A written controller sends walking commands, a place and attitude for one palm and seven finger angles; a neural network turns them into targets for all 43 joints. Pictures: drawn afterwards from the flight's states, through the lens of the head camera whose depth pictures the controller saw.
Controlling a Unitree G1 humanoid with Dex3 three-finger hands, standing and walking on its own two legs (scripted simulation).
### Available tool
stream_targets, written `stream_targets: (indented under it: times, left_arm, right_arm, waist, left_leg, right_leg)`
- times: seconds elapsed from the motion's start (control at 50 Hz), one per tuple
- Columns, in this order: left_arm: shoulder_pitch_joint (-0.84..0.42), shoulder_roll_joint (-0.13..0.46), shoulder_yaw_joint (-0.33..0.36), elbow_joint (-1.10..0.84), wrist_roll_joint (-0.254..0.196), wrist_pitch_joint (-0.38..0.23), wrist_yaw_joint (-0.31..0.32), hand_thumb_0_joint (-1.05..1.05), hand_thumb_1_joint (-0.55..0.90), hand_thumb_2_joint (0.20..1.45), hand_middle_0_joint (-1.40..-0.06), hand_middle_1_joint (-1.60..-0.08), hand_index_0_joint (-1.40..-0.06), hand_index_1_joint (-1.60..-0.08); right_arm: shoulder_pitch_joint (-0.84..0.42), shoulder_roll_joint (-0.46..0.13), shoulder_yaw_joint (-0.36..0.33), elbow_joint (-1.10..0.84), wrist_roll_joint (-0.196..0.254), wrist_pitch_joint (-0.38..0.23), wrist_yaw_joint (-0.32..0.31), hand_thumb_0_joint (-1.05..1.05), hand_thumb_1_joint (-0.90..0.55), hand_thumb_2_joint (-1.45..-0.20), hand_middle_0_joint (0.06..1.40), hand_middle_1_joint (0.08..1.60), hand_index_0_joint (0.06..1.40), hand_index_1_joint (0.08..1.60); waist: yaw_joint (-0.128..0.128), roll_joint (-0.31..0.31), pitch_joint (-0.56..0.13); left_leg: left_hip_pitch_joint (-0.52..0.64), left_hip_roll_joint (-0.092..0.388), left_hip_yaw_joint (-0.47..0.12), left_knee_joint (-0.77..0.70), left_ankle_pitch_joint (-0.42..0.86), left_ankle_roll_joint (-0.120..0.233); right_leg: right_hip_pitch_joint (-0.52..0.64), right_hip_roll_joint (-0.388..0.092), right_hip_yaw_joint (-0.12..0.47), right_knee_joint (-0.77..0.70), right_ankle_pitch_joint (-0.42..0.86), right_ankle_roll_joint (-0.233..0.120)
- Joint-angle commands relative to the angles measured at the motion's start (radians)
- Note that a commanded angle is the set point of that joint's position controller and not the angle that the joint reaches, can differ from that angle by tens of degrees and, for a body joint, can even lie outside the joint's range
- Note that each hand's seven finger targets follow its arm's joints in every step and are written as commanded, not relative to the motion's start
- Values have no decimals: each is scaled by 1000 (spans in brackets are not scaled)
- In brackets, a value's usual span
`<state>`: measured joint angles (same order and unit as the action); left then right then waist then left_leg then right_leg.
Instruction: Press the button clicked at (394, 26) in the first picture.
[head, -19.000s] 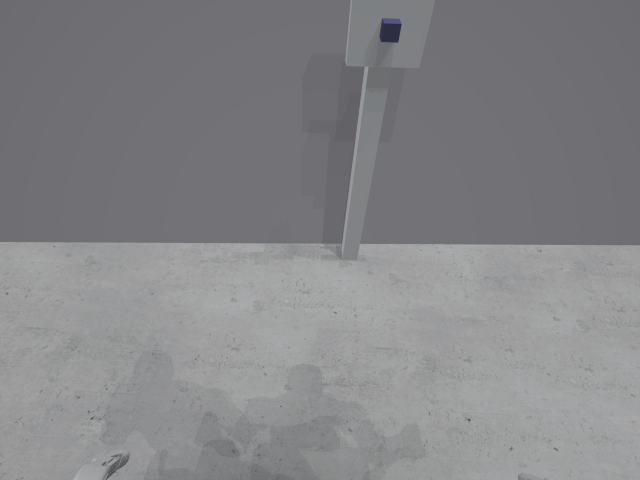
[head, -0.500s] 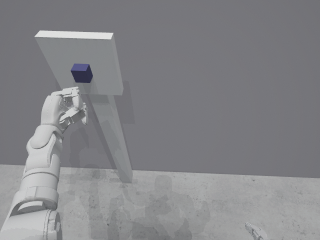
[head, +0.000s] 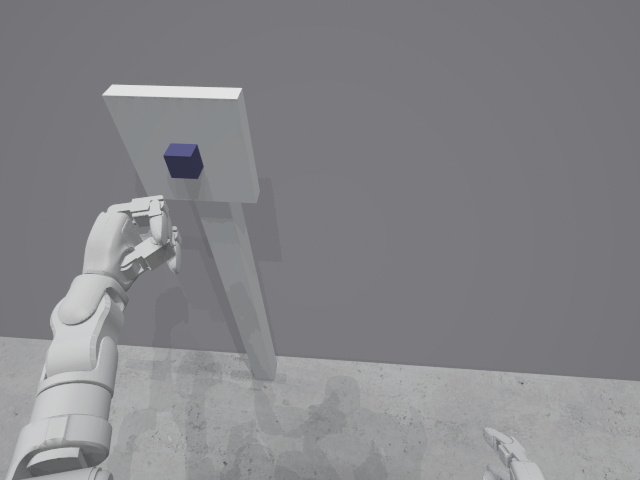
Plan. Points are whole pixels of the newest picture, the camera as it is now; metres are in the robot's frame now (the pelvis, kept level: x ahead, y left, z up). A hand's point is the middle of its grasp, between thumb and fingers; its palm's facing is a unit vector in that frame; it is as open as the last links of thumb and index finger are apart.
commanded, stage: draw the hand back to the body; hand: left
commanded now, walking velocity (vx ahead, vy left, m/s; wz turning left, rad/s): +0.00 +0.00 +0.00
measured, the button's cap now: (185, 159) +0.51 +0.22 +0.14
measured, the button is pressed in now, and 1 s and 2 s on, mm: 0 0 0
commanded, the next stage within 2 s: step back with the hand held close in 1.30 s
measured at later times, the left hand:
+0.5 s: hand (114, 313) +0.25 +0.22 +0.15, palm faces +0.22 -0.95 -0.20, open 3.1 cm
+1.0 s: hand (39, 352) +0.19 +0.25 +0.18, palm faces +0.38 -0.84 -0.39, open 3.1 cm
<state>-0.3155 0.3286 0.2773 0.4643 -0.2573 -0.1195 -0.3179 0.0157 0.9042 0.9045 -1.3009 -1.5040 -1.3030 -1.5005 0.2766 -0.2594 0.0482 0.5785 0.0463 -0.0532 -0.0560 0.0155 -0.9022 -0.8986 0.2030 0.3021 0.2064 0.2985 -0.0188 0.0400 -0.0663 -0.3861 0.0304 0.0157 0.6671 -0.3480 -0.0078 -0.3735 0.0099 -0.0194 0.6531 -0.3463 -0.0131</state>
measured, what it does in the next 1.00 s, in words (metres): stands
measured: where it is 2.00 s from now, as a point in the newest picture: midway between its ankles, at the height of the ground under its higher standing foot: outside the picture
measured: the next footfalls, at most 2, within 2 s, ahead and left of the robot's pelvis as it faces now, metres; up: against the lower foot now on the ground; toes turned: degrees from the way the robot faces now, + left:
none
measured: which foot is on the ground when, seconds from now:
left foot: down 0.00-1.00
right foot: down 0.00-1.00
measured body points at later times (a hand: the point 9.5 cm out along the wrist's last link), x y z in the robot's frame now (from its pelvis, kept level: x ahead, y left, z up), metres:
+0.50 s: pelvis -0.01 +0.00 +0.01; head -0.02 -0.01 +0.46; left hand +0.23 +0.27 +0.16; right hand +0.19 -0.22 -0.05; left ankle +0.00 +0.12 -0.72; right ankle -0.01 -0.11 -0.72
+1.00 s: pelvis +0.01 +0.01 +0.02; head -0.01 -0.01 +0.47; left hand +0.17 +0.29 +0.20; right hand +0.20 -0.20 -0.06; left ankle +0.00 +0.12 -0.72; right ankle -0.01 -0.11 -0.72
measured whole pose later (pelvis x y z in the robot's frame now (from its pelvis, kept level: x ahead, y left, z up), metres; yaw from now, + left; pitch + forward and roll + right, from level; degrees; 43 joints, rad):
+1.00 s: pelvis +0.01 +0.01 +0.02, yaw +0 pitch -5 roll -1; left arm 0.51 0.32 0.27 -0.46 -0.05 -0.08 0.09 0.01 0.89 0.90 -1.31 -1.50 -1.31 -1.50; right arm 0.19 -0.22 0.03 0.63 -0.02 -0.09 -0.07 0.02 -0.90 -0.90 0.20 0.30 0.21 0.30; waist 0.07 0.06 0.01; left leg -0.07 0.02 0.03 0.42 -0.26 0.00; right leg -0.05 0.00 -0.01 0.38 -0.24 0.00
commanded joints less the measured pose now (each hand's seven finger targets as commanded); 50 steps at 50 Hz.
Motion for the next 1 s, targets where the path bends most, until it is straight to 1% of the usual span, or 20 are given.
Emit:
stream_targets:
  times: [0.0, 0.08, 0.16, 0.18, 0.24, 0.3, 0.32, 0.34, 0.36, 0.38, 0.42, 0.46, 0.48, 0.52, 0.66, 0.7, 0.82, 0.88, 0.92, 0.98]
  left_arm:
    - [-180, 218, 84, -288, -46, -16, -12, 0, 900, 900, -1300, -1500, -1300, -1500]
    - [-170, 229, 94, -412, -57, 18, -6, 0, 900, 900, -1300, -1500, -1300, -1500]
    - [-169, 193, 55, -509, -54, 29, -4, 0, 900, 900, -1300, -1500, -1300, -1500]
    - [-164, 175, 34, -537, -56, 28, -5, 0, 900, 900, -1300, -1500, -1300, -1500]
    - [-75, 181, 50, -564, -58, 51, -9, 0, 900, 900, -1300, -1500, -1300, -1500]
    - [-11, 192, 71, -566, -66, 89, -12, 0, 900, 900, -1300, -1500, -1300, -1500]
    - [-36, 230, 51, -722, 60, 23, 145, 0, 900, 900, -1300, -1500, -1300, -1500]
    - [83, 160, 31, -664, 75, 15, 218, 0, 900, 900, -1300, -1500, -1300, -1500]
    - [170, 108, -7, -666, 82, 19, 249, 0, 900, 900, -1300, -1500, -1300, -1500]
    - [196, 117, -14, -718, 103, 14, 277, 0, 900, 900, -1300, -1500, -1300, -1500]
    - [237, 147, 16, -795, 131, -1, 328, 0, 900, 900, -1300, -1500, -1300, -1500]
    - [235, 144, 6, -857, 156, -13, 363, 0, 900, 900, -1300, -1500, -1300, -1500]
    - [249, 156, 12, -864, 164, -15, 376, 0, 900, 900, -1300, -1500, -1300, -1500]
    - [265, 156, 18, -917, 180, -24, 398, 0, 900, 900, -1300, -1500, -1300, -1500]
    - [453, 115, 3, -978, 202, -23, 422, 0, 900, 900, -1300, -1500, -1300, -1500]
    - [529, 114, 13, -984, 199, -20, 418, 0, 900, 900, -1300, -1500, -1300, -1500]
    - [651, 140, 68, -1085, 205, -22, 421, 0, 900, 900, -1300, -1500, -1300, -1500]
    - [712, 162, 101, -1119, 206, -23, 424, 0, 900, 900, -1300, -1500, -1300, -1500]
    - [739, 163, 112, -1162, 206, -27, 426, 0, 900, 900, -1300, -1500, -1300, -1500]
    - [782, 154, 108, -1182, 208, -24, 425, 0, 900, 900, -1300, -1500, -1300, -1500]
  right_arm:
    - [-109, -127, -47, -174, 14, -64, -10, 0, -900, -900, 200, 300, 200, 300]
    - [-133, -127, -44, -181, 16, -82, -23, 0, -900, -900, 200, 300, 200, 300]
    - [-149, -119, -38, -172, 16, -113, -38, 0, -900, -900, 200, 300, 200, 300]
    - [-152, -118, -37, -174, 15, -121, -40, 0, -900, -900, 200, 300, 200, 300]
    - [-158, -116, -35, -167, 16, -142, -46, 0, -900, -900, 200, 300, 200, 300]
    - [-173, -117, -30, -165, 16, -151, -49, 0, -900, -900, 200, 300, 200, 300]
    - [-204, -99, -39, -144, -14, -154, -52, 0, -900, -900, 200, 300, 200, 300]
    - [-202, -96, -39, -122, -21, -155, -53, 0, -900, -900, 200, 300, 200, 300]
    - [-204, -89, -33, -126, -21, -153, -50, 0, -900, -900, 200, 300, 200, 300]
    - [-206, -92, -38, -117, -22, -147, -45, 0, -900, -900, 200, 300, 200, 300]
    - [-209, -82, -34, -113, -27, -133, -44, 0, -900, -900, 200, 300, 200, 300]
    - [-217, -76, -31, -108, -36, -127, -43, 0, -900, -900, 200, 300, 200, 300]
    - [-221, -78, -33, -99, -40, -126, -44, 0, -900, -900, 200, 300, 200, 300]
    - [-226, -71, -34, -99, -47, -123, -46, 0, -900, -900, 200, 300, 200, 300]
    - [-233, -69, -37, -91, -58, -111, -36, 0, -900, -900, 200, 300, 200, 300]
    - [-237, -70, -42, -94, -59, -105, -31, 0, -900, -900, 200, 300, 200, 300]
    - [-236, -64, -48, -109, -64, -89, -19, 0, -900, -900, 200, 300, 200, 300]
    - [-235, -61, -52, -114, -65, -90, -20, 0, -900, -900, 200, 300, 200, 300]
    - [-227, -58, -53, -122, -63, -91, -22, 0, -900, -900, 200, 300, 200, 300]
    - [-225, -57, -52, -122, -63, -97, -21, 0, -900, -900, 200, 300, 200, 300]
  waist:
    - [43, -43, -222]
    - [38, -35, -196]
    - [26, 33, -165]
    - [19, 19, -165]
    - [38, 41, -164]
    - [45, -13, -122]
    - [56, -52, -22]
    - [44, -72, 2]
    - [50, -84, 16]
    - [55, -88, -10]
    - [61, 16, -53]
    - [59, 61, -63]
    - [57, 24, -54]
    - [60, 62, -71]
    - [71, 12, -32]
    - [76, -32, -14]
    - [89, 22, -3]
    - [95, 0, 3]
    - [94, 21, -22]
    - [93, 34, 15]
  left_leg:
    - [98, -30, -2, -98, 275, 39]
    - [120, -31, -4, -115, 224, 42]
    - [165, -32, -17, -133, 184, 38]
    - [174, -31, -16, -133, 178, 41]
    - [186, -34, -20, -146, 178, 37]
    - [163, -34, -23, -160, 141, 38]
    - [156, -36, -4, -195, 124, 41]
    - [178, -31, -2, -206, 103, 40]
    - [179, -27, -8, -218, 90, 40]
    - [198, -24, -4, -224, 111, 42]
    - [233, -25, 3, -248, 134, 37]
    - [266, -24, 2, -272, 153, 34]
    - [274, -21, 4, -275, 159, 37]
    - [304, -20, 4, -290, 189, 35]
    - [335, -15, 0, -317, 298, 32]
    - [333, -12, 4, -317, 319, 36]
    - [321, -9, 2, -315, 364, 26]
    - [322, -7, 4, -307, 373, 25]
    - [331, -6, 6, -296, 402, 26]
    - [325, -4, 5, -292, 404, 22]
  right_leg:
    - [147, -1, -5, -80, 402, -5]
    - [140, -1, 2, -112, 320, -3]
    - [107, 3, -6, -136, 244, -7]
    - [105, 4, -5, -142, 231, -5]
    - [120, 2, -9, -151, 230, -6]
    - [122, 1, -9, -173, 181, -2]
    - [88, -11, 22, -267, 135, -1]
    - [91, -17, 15, -287, 98, 2]
    - [100, -21, 9, -285, 82, 4]
    - [133, -16, 12, -297, 99, 2]
    - [187, -22, 14, -291, 127, -3]
    - [211, -20, 10, -297, 154, -6]
    - [215, -15, 14, -316, 154, -4]
    - [241, -17, 10, -316, 183, -7]
    - [288, -9, -5, -321, 277, -7]
    - [296, -9, -2, -328, 297, -3]
    - [316, -10, -3, -317, 328, -5]
    - [312, -5, -1, -324, 339, -6]
    - [321, -9, 1, -311, 368, -5]
    - [298, -5, 1, -320, 360, -6]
